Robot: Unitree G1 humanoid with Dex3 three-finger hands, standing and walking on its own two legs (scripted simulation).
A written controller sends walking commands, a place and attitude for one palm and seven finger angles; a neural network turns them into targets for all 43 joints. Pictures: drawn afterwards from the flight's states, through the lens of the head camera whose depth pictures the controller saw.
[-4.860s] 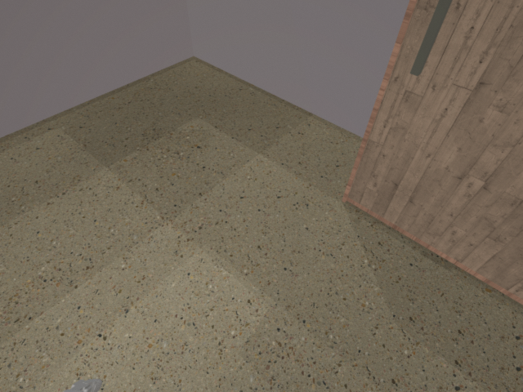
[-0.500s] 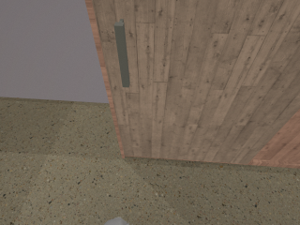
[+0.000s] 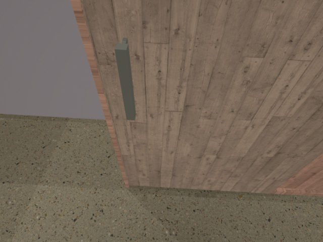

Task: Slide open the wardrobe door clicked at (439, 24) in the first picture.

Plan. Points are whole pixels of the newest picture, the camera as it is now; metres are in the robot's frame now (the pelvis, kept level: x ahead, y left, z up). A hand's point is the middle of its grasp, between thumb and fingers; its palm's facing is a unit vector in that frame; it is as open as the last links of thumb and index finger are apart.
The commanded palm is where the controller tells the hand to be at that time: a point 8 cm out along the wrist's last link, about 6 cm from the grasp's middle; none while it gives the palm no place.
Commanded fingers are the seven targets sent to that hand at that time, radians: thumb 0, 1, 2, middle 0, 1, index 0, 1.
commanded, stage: come to a stop and stand still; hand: left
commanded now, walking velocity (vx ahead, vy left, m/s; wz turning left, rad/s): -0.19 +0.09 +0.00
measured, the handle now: (128, 83) +0.50 +0.12 +0.12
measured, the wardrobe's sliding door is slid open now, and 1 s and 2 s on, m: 0.00 0.00 0.00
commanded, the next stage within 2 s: look again from close up in 1.30 s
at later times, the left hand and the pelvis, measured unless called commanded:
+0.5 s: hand out of the picture +0.03 +0.21 -0.18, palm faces +0.09 -0.98 -0.19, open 7.3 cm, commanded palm none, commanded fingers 0.00 0.90 0.90 -0.20 -0.30 -0.20 -0.30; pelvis -0.02 +0.02 +0.00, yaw +2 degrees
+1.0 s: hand out of the picture -0.06 +0.16 -0.17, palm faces +0.04 -0.98 -0.17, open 7.3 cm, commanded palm none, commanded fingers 0.00 0.90 0.90 -0.20 -0.30 -0.20 -0.30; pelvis -0.05 +0.00 +0.01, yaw +1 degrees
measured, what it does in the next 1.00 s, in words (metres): steps on the spot: right foot, then left foot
